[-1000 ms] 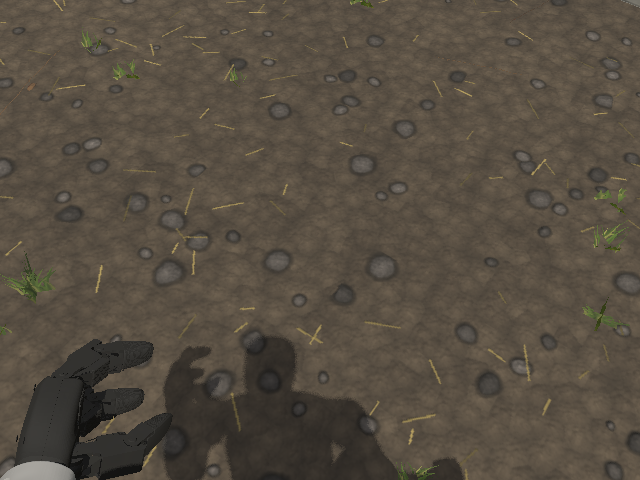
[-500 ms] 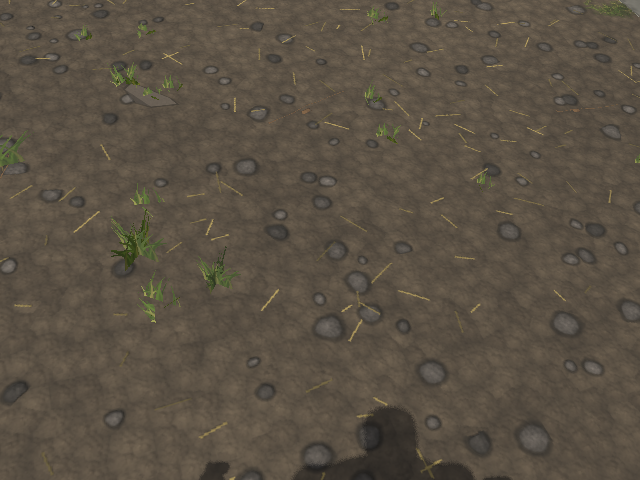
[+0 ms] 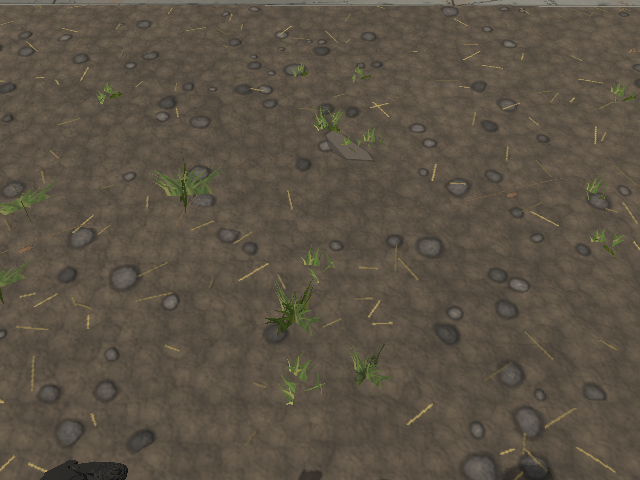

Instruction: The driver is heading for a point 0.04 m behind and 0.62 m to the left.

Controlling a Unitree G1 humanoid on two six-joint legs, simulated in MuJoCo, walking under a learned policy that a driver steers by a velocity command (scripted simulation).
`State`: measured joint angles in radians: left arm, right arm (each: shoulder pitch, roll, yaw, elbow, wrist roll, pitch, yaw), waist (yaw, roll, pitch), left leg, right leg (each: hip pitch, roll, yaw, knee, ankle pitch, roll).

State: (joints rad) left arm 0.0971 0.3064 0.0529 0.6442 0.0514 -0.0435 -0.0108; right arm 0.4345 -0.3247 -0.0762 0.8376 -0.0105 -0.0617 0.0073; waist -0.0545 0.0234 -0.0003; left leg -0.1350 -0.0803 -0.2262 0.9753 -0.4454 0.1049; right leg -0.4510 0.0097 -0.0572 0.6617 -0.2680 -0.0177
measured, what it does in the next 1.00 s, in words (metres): walks ahead, turning left: left foot, then right foot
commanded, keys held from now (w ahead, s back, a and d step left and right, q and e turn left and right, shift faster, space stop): w+shift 0.14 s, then shift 0.16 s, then q+shift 0.64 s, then w+q+shift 0.06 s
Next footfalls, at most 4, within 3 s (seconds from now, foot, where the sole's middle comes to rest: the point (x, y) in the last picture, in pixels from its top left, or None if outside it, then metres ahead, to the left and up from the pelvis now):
0.34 left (271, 470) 0.50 0.10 -0.75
0.82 right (336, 389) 0.66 -0.04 -0.75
1.38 left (203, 461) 0.52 0.24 -0.75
1.78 right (54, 330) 0.85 0.60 -0.75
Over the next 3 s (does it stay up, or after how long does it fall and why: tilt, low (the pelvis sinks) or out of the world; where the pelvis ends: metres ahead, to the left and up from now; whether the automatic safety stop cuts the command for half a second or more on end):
stays up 0.39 1.49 0.00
